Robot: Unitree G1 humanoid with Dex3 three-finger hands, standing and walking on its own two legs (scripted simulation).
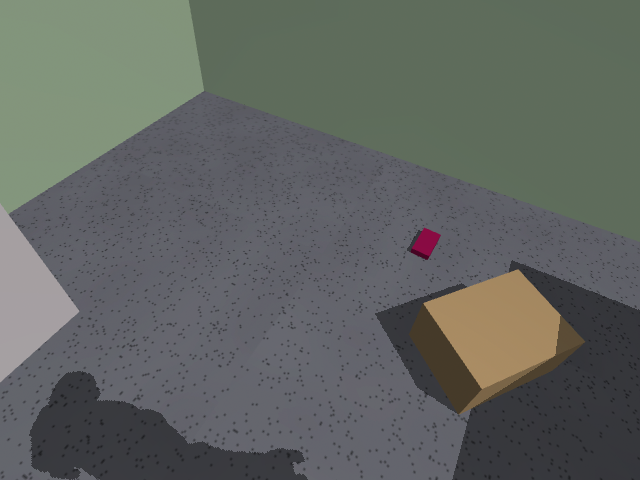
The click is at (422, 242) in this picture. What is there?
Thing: flat box
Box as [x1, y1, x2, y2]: [411, 228, 440, 259]
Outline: 424,228 413,245 411,252 427,259 440,235
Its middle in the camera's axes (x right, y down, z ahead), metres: +0.45 +0.01 +1.70
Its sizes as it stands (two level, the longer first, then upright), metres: 0.145 0.077 0.026
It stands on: the floor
